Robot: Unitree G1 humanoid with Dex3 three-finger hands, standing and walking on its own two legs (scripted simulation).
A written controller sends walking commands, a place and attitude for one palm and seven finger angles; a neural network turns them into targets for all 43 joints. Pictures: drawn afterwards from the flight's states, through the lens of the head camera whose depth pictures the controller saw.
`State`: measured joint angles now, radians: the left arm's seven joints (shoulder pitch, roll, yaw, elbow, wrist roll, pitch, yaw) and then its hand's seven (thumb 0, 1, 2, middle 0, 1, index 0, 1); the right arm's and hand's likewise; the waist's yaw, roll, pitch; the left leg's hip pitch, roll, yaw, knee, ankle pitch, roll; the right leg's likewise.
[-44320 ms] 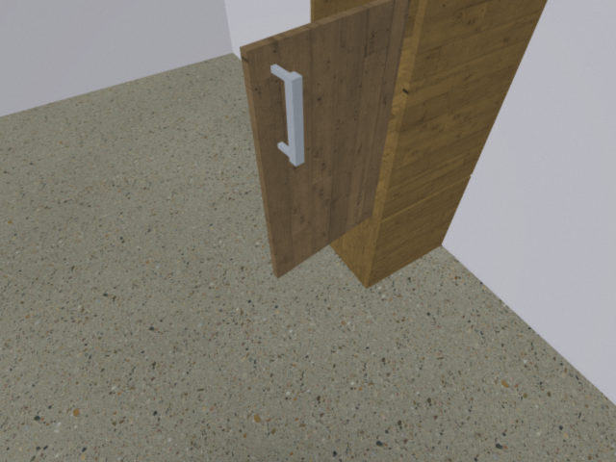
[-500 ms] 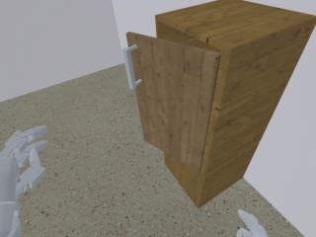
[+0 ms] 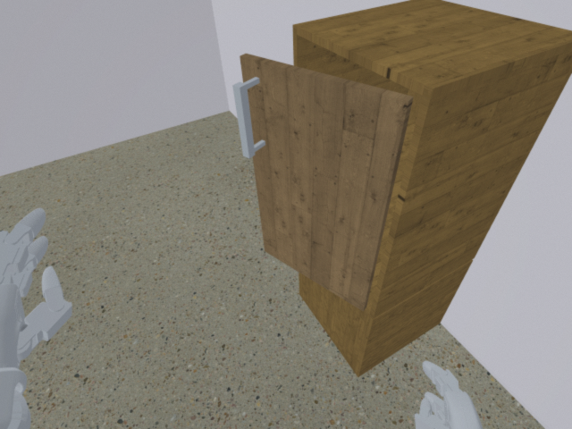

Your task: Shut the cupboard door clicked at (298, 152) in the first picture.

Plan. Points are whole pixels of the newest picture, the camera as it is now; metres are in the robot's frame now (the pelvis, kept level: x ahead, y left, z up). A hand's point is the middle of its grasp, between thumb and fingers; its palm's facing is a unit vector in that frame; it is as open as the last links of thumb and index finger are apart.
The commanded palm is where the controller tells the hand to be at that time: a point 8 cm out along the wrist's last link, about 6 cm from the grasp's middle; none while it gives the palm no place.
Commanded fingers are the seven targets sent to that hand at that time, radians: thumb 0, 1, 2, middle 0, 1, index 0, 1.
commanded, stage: step back with the hand held close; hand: left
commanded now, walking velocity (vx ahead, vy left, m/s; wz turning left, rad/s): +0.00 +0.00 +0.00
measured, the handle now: (251, 118) +0.66 +0.15 +0.13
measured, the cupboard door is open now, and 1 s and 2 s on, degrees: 22 22 22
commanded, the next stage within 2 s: stop stepping back and stand still in 1.94 s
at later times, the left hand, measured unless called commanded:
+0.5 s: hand (35, 330) +0.16 +0.28 +0.15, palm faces +0.41 -0.76 -0.50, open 7.4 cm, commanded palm +0.10 +0.32 +0.17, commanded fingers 0.00 0.90 0.90 -0.20 -0.30 -0.20 -0.30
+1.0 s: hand (2, 368) +0.12 +0.29 +0.16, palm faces +0.48 -0.74 -0.47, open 7.4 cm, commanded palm +0.06 +0.32 +0.17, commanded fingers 0.00 0.90 0.90 -0.20 -0.30 -0.20 -0.30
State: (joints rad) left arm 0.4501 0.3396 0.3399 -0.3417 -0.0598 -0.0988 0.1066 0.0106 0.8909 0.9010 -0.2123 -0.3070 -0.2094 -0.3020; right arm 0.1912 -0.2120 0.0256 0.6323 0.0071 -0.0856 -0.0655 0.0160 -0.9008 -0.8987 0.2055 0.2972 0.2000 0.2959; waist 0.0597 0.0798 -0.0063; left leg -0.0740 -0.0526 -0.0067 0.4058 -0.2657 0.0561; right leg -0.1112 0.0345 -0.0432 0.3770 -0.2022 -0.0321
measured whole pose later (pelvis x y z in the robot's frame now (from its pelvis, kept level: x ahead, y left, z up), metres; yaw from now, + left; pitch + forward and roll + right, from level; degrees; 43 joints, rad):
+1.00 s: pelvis -0.09 +0.02 -0.03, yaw +0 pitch +0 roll -2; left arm 0.49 0.42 0.48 -0.48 0.01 -0.26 0.16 0.01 0.89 0.90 -0.21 -0.31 -0.21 -0.30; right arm 0.27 -0.24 0.00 0.57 0.00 -0.06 -0.08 0.02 -0.90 -0.90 0.21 0.30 0.20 0.30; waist -0.01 -0.01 0.00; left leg -0.45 -0.05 0.05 0.74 -0.30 0.09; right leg -0.47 0.02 -0.02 0.67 -0.21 0.00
